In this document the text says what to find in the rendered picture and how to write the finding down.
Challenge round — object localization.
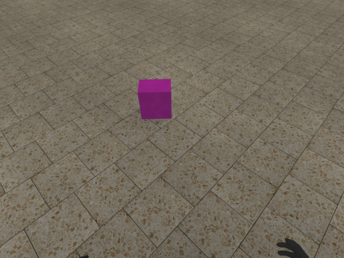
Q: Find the carton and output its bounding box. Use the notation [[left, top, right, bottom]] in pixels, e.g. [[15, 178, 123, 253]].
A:
[[138, 79, 171, 119]]

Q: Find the right robot hand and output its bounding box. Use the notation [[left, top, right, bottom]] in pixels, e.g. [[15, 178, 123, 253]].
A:
[[276, 238, 309, 258]]

